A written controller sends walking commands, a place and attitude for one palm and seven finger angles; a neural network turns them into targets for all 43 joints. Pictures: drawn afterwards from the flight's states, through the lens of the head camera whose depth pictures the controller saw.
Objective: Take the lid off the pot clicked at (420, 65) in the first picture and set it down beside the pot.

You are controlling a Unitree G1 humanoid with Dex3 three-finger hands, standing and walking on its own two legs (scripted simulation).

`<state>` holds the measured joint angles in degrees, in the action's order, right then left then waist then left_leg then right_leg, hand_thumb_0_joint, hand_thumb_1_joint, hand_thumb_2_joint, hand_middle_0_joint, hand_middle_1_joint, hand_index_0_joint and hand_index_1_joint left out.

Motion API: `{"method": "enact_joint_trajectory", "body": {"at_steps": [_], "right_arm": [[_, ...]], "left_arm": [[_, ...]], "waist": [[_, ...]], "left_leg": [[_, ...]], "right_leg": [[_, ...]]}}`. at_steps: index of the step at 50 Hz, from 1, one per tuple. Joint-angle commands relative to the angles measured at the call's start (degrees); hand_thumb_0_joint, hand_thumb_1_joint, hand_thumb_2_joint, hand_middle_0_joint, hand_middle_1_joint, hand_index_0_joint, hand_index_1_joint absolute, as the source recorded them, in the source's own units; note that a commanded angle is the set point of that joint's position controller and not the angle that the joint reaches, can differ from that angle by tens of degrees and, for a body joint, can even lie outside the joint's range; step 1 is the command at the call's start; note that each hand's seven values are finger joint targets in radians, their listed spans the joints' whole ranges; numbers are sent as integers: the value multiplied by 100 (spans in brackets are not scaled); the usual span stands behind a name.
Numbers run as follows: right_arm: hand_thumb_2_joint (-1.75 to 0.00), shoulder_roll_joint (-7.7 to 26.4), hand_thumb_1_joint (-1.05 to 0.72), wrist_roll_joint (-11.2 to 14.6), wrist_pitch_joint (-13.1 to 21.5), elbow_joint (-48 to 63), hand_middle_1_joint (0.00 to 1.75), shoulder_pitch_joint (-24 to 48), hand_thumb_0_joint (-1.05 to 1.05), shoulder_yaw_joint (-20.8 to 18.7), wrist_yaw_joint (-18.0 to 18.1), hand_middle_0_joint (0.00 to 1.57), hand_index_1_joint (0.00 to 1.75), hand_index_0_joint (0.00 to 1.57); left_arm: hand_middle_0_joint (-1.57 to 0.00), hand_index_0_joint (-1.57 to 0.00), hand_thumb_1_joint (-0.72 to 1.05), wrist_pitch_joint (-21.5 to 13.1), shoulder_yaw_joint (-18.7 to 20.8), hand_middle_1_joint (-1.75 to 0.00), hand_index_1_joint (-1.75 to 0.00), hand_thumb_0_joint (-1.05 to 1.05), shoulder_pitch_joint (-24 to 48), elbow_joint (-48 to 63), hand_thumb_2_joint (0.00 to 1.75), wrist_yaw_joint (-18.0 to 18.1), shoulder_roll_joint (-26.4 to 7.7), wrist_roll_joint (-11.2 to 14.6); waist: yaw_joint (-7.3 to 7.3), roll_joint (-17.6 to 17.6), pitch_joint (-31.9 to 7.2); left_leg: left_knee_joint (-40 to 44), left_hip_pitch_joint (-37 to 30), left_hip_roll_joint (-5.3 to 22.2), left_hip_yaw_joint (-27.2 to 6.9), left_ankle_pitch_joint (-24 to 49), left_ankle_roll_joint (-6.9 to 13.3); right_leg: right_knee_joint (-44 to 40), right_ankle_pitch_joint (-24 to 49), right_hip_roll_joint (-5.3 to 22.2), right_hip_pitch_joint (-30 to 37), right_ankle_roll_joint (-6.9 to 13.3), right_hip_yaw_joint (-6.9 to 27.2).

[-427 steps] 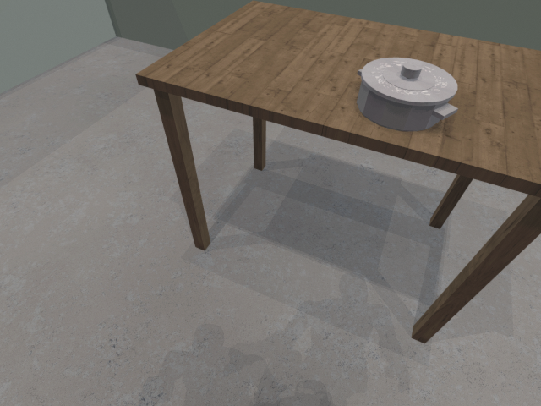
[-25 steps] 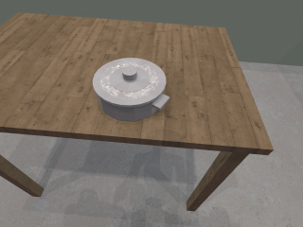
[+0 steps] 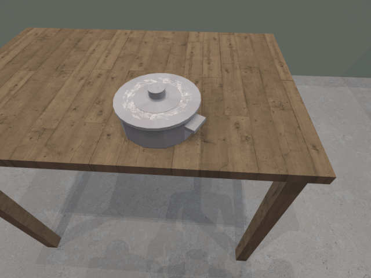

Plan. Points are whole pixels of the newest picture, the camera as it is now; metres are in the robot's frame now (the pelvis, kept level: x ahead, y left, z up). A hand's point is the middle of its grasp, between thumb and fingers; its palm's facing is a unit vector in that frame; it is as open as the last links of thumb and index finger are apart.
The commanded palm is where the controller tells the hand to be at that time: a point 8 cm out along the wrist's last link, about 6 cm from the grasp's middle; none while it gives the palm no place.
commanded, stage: look again from close up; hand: left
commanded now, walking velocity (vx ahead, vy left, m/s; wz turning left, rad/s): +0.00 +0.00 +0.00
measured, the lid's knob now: (156, 91) +0.48 +0.09 +0.16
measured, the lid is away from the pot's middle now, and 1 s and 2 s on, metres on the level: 0.00 0.00 0.00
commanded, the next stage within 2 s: lift the closed hand beside the body in 0.90 s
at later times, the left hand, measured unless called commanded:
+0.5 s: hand out of the picture +0.04 +0.16 -0.18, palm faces +0.01 -0.98 -0.18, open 7.4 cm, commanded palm none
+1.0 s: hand out of the picture +0.03 +0.17 -0.18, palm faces +0.01 -0.98 -0.17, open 7.4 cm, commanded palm +0.12 +0.22 -0.06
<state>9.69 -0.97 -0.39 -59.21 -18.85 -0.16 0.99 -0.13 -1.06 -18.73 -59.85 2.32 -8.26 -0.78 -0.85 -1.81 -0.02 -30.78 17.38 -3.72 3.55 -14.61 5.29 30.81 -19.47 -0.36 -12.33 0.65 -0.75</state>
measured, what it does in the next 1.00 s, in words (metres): stands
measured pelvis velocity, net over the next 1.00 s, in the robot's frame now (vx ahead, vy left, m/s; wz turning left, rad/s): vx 0.03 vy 0.00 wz -0.01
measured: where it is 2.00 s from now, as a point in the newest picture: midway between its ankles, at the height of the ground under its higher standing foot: outside the picture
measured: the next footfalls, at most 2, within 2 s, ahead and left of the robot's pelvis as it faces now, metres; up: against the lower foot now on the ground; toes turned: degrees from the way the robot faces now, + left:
none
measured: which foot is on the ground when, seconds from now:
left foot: down 0.00-1.00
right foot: down 0.00-1.00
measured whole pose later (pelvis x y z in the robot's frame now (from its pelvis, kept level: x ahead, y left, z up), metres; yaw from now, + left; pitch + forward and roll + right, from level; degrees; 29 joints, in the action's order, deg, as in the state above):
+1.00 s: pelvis +0.03 +0.00 +0.01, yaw +0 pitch +0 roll +0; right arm 8.3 -0.3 1.3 -63.4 -14.5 0.6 2.2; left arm 0.1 -0.8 -16.5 -61.0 2.7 -10.0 -0.2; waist 0.2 2.3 3.6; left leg -25.7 10.7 -3.7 3.6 -14.8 4.9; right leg 23.9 -18.5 -0.5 -5.0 0.3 -0.2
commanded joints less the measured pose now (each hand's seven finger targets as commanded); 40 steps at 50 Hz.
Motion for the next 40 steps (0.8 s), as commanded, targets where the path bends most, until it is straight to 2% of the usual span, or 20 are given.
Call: {"method": "enact_joint_trajectory", "body": {"at_steps": [1,3,7,8,9,12,17,18,22,23,25,27,28,32,34,37,38,40], "right_arm": [[-90,490,-90,37,200,323,30,-51,0,-78,12,20,30,20],[-90,478,-90,41,229,299,30,-82,0,-68,22,20,30,20],[-90,503,-90,60,259,206,30,50,0,-51,56,20,30,20],[-90,490,-90,63,261,215,30,63,0,-53,57,20,30,20],[-90,523,-90,61,253,208,30,119,0,-53,64,20,30,20],[-90,516,-90,61,267,146,30,170,0,-39,81,20,30,20],[-90,516,-90,61,271,102,30,252,0,-44,109,20,30,20],[-90,500,-90,60,271,113,30,268,0,-50,111,20,30,20],[-90,490,-90,64,262,55,30,284,0,-47,126,20,30,20],[-90,483,-90,61,264,62,30,276,0,-56,121,20,30,20],[-90,495,-90,66,253,45,30,328,0,-52,126,20,30,20],[-90,486,-90,65,251,7,30,303,0,-49,129,20,30,20],[-90,474,-90,63,253,15,30,268,0,-58,125,20,30,20],[-90,489,-90,68,247,-58,30,267,0,-50,131,20,30,20],[-90,504,-90,70,242,-59,30,278,0,-55,124,20,30,20],[-90,480,-90,70,240,-135,30,248,0,-37,127,20,30,20],[-90,460,-90,67,242,-130,30,215,0,-43,124,20,30,20],[-90,481,-90,72,229,-155,30,238,0,-37,123,20,30,20]], "left_arm": [[-20,-20,90,-185,95,-30,-30,0,-206,248,90,69,-502,10],[-20,-20,90,-166,125,-30,-30,0,-248,244,90,72,-546,7],[-20,-20,90,-172,99,-30,-30,0,-404,150,90,99,-534,16],[-20,-20,90,-155,115,-30,-30,0,-381,160,90,91,-584,18],[-20,-20,90,-144,119,-30,-30,0,-390,164,90,96,-560,17],[-20,-20,90,-145,115,-30,-30,0,-437,140,90,109,-602,16],[-20,-20,90,-129,134,-30,-30,0,-414,145,90,112,-651,23],[-20,-20,90,-113,151,-30,-30,0,-391,164,90,104,-680,31],[-20,-20,90,-107,144,-30,-30,0,-337,150,90,114,-676,27],[-20,-20,90,-97,160,-30,-30,0,-343,174,90,105,-714,30],[-20,-20,90,-97,156,-30,-30,0,-326,152,90,105,-683,27],[-20,-20,90,-104,144,-30,-30,0,-317,134,90,102,-692,31],[-20,-20,90,-95,161,-30,-30,0,-294,168,90,96,-727,38],[-20,-20,90,-97,152,-30,-30,0,-264,134,90,100,-712,34],[-20,-20,90,-87,160,-30,-30,0,-268,146,90,96,-725,41],[-20,-20,90,-88,139,-30,-30,0,-266,96,90,92,-727,46],[-20,-20,90,-82,159,-30,-30,0,-268,115,90,86,-746,50],[-20,-20,90,-72,143,-30,-30,0,-255,76,90,88,-723,44]], "waist": [[-4,460,345],[30,280,228],[50,416,278],[74,444,240],[65,303,307],[77,247,228],[96,87,107],[122,161,114],[110,58,142],[136,169,85],[135,178,205],[119,137,152],[132,252,98],[110,184,162],[135,263,182],[131,84,221],[147,226,209],[133,208,312]], "left_leg": [[730,-201,817,-1082,71,-137],[730,-335,850,-1104,394,-97],[598,-522,851,-995,1097,-110],[606,-547,860,-990,1058,-103],[599,-537,855,-992,1052,-113],[570,-691,877,-963,1509,-119],[529,-867,910,-936,1863,-140],[533,-864,923,-950,1792,-130],[568,-894,932,-934,1998,-154],[561,-906,940,-951,1944,-144],[578,-868,932,-946,1893,-158],[626,-950,935,-933,1892,-169],[609,-930,942,-946,1872,-158],[677,-980,942,-927,1985,-180],[677,-927,939,-933,1844,-175],[755,-1003,947,-928,1908,-180],[743,-954,952,-943,1843,-169],[803,-927,944,-953,1743,-174]], "right_leg": [[-629,253,503,-458,410,703],[-559,489,454,-331,374,598],[-571,1059,507,-198,323,659],[-575,1046,503,-173,309,595],[-590,1043,509,-198,310,632],[-579,1349,530,-66,287,634],[-611,1601,564,73,262,615],[-626,1551,527,94,257,587],[-664,1692,574,166,244,586],[-680,1659,551,233,229,544],[-730,1705,590,197,218,568],[-759,1769,616,232,220,596],[-763,1759,588,317,224,564],[-793,1859,626,320,210,573],[-831,1763,627,358,201,552],[-868,1755,645,339,198,551],[-888,1702,608,407,196,541],[-907,1607,632,341,195,539]]}}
